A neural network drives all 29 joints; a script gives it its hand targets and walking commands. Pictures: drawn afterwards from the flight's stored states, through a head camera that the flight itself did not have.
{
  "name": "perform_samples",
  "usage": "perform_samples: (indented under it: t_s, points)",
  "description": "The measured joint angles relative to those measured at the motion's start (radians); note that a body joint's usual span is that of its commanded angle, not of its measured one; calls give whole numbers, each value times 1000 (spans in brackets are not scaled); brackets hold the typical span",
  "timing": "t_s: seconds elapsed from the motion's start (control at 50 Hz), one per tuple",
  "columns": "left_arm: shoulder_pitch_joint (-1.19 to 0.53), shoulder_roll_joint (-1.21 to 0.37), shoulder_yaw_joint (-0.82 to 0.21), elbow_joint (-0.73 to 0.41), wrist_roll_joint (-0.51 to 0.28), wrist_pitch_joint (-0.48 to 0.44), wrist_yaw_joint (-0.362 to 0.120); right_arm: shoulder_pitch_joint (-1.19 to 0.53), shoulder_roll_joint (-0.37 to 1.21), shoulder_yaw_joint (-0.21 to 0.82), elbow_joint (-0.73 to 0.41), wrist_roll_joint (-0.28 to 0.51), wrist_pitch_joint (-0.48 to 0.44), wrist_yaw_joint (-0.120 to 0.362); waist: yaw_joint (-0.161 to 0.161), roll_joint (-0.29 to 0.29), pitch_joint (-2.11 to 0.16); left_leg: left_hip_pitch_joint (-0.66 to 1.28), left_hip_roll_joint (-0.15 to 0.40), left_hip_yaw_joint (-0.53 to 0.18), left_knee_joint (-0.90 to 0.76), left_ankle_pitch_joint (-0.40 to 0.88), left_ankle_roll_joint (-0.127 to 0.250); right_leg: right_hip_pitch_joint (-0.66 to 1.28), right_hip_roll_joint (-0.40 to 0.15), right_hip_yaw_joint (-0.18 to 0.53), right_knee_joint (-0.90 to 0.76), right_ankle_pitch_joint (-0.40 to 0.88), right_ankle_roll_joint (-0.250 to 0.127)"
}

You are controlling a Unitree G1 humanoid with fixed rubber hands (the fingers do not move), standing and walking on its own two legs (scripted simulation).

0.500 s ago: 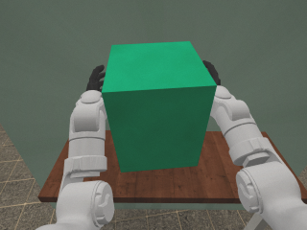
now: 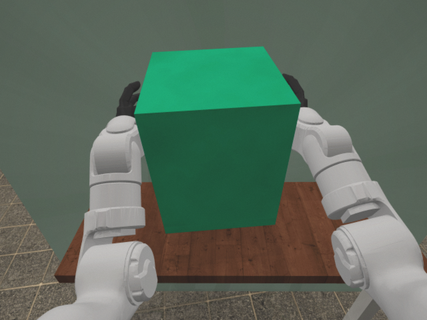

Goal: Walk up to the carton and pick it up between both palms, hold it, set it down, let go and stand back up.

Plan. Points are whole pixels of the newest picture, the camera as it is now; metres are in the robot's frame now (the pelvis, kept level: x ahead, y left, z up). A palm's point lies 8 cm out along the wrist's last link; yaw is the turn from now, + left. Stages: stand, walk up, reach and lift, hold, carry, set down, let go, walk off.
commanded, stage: reach and lift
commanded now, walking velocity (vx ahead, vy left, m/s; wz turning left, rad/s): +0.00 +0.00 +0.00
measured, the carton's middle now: (214, 139) +0.37 +0.00 +0.22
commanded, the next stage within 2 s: hold in 0.14 s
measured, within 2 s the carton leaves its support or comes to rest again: neither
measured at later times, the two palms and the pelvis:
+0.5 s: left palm (125, 118) +0.37 +0.15 +0.27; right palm (298, 104) +0.37 -0.14 +0.28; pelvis +0.00 -0.01 +0.00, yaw +0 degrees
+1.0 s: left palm (123, 115) +0.37 +0.15 +0.28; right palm (298, 100) +0.37 -0.14 +0.29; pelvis +0.00 -0.01 +0.00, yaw +1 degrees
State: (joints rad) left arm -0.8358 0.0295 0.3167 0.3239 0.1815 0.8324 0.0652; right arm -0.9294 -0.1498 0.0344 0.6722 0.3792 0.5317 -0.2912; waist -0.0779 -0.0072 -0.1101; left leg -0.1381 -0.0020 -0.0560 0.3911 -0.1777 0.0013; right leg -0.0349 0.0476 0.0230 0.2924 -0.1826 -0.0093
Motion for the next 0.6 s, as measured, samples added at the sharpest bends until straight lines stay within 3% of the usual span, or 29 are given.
perform_samples:
  t_s: [0.12,0.32,0.6]
  points:
    - [-27,8,17,48,3,6,-9,-38,-1,-5,45,2,21,-4,6,-9,-14,7,2,-4,-3,-1,-4,6,2,-4,0,-4,-4]
    - [-20,22,3,25,-7,28,-14,-65,-12,15,50,38,44,-19,-8,-14,-23,6,5,-16,15,-11,-11,15,7,-15,3,-8,-8]
    - [-70,29,20,84,-9,41,-11,-100,-22,21,94,42,64,-18,10,2,-42,-14,9,-9,10,0,-11,-13,10,-8,9,-1,-10]
